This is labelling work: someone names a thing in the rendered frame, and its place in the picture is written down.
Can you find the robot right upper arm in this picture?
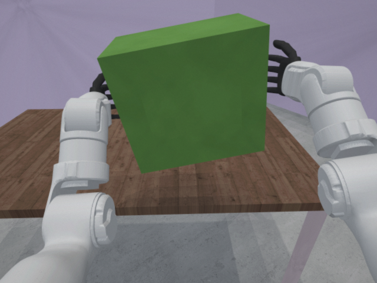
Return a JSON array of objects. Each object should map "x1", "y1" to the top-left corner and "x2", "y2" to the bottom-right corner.
[{"x1": 318, "y1": 153, "x2": 377, "y2": 283}]

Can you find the robot left upper arm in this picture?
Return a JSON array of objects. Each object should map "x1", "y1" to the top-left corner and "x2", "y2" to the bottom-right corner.
[{"x1": 0, "y1": 192, "x2": 118, "y2": 283}]

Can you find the robot left forearm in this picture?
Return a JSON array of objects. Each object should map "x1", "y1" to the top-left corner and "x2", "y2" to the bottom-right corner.
[{"x1": 42, "y1": 91, "x2": 112, "y2": 243}]

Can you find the table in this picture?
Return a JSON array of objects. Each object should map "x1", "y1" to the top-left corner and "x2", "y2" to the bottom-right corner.
[{"x1": 0, "y1": 107, "x2": 328, "y2": 283}]

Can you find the carton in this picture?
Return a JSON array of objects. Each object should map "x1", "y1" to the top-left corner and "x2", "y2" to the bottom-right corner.
[{"x1": 97, "y1": 13, "x2": 270, "y2": 174}]

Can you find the robot right forearm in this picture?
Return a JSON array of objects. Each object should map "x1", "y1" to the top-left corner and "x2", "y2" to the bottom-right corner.
[{"x1": 282, "y1": 61, "x2": 377, "y2": 160}]

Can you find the right robot hand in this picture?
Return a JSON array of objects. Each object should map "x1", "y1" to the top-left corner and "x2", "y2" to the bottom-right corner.
[{"x1": 267, "y1": 40, "x2": 301, "y2": 96}]

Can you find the left robot hand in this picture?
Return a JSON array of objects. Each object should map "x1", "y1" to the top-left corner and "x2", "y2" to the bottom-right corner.
[{"x1": 90, "y1": 73, "x2": 120, "y2": 119}]

